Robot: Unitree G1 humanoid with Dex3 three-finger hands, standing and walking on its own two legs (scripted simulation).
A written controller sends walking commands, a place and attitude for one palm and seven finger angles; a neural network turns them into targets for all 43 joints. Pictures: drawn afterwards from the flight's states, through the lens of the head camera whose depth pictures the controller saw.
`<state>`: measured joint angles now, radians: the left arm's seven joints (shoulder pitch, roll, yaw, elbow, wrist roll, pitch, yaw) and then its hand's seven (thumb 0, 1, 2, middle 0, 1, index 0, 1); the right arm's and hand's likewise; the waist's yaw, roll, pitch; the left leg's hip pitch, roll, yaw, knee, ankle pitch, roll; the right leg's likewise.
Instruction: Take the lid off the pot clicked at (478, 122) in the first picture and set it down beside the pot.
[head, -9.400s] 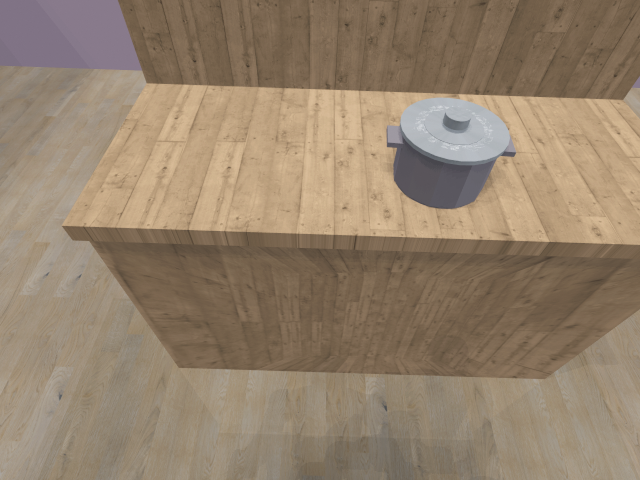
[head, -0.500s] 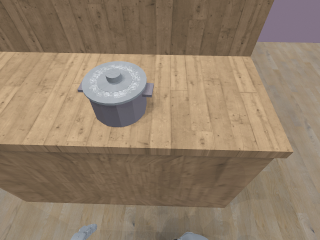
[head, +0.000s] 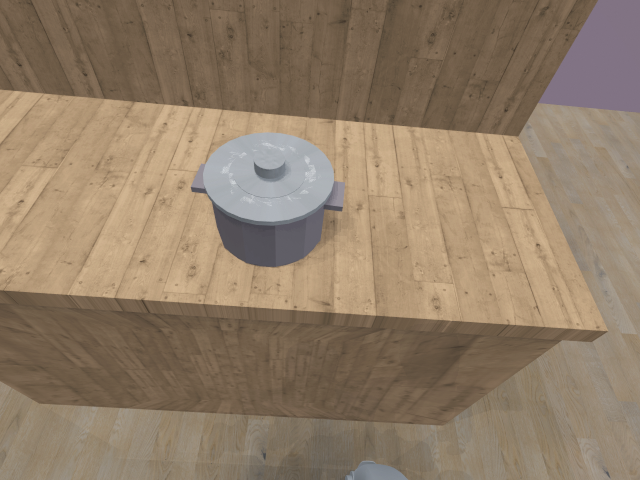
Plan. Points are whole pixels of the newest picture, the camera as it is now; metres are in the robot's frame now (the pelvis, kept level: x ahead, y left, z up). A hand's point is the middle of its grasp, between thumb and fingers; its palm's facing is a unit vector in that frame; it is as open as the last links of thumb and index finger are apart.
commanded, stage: come to a stop and stand still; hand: left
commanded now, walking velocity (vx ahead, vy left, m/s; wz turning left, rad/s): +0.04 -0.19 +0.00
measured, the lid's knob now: (269, 163) +0.50 +0.11 +0.10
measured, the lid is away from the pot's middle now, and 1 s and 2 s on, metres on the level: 0.00 0.00 0.00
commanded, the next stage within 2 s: look again from close up in 0.50 s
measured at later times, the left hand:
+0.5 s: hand out of the picture +0.03 +0.14 -0.17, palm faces -0.03 -0.97 -0.25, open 7.3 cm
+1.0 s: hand out of the picture +0.02 +0.13 -0.17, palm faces +0.00 -0.98 -0.22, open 7.4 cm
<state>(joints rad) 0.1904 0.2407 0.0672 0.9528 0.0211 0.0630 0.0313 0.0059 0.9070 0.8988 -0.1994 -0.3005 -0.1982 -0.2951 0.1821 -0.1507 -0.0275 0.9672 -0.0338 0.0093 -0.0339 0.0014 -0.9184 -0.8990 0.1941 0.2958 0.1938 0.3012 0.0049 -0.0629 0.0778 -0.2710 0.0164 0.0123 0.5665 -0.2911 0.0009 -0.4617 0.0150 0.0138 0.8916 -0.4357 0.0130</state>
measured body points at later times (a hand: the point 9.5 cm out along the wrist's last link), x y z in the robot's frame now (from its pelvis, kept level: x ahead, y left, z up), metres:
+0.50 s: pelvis -0.01 -0.04 -0.01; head +0.00 -0.06 +0.44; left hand +0.03 +0.19 -0.15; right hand -0.01 -0.27 -0.17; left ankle +0.01 +0.12 -0.73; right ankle -0.05 -0.17 -0.73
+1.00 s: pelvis +0.00 -0.05 +0.00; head +0.03 -0.06 +0.45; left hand +0.02 +0.18 -0.15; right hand +0.02 -0.28 -0.16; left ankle +0.01 +0.12 -0.73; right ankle -0.05 -0.17 -0.73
